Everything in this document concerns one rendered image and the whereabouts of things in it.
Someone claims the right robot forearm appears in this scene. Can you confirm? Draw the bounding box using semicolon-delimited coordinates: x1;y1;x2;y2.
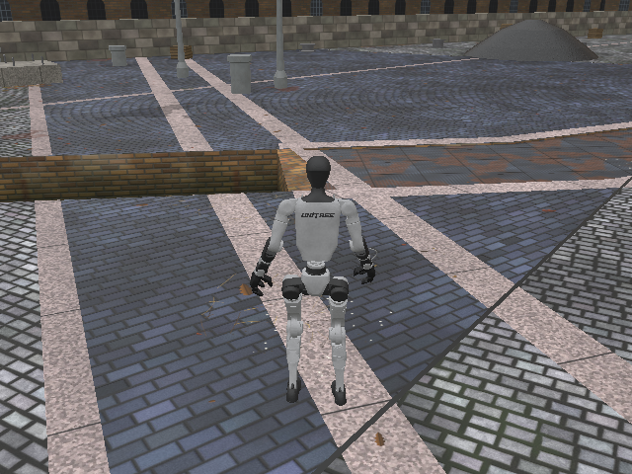
355;237;373;270

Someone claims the robot right hand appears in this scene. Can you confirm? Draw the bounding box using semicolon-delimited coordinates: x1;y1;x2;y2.
354;266;375;284

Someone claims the robot left hand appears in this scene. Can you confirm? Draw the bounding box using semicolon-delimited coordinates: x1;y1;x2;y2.
250;272;273;296

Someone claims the robot right upper arm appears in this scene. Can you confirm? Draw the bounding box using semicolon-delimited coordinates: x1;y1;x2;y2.
338;198;365;252

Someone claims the left robot thigh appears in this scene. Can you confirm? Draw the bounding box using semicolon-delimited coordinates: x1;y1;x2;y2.
281;275;303;338

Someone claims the robot left upper arm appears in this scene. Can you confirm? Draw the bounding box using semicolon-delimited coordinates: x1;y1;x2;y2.
268;198;297;253

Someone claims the right robot foot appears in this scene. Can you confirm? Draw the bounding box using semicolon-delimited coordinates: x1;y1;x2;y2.
331;380;347;406

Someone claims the left robot forearm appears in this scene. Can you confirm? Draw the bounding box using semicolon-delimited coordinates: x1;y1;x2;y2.
254;237;277;277

